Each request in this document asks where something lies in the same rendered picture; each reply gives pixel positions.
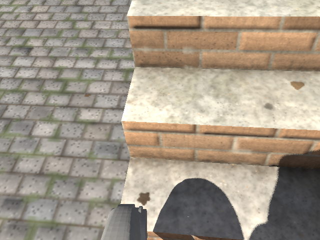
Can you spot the left robot thigh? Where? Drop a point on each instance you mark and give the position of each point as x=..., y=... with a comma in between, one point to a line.
x=126, y=222

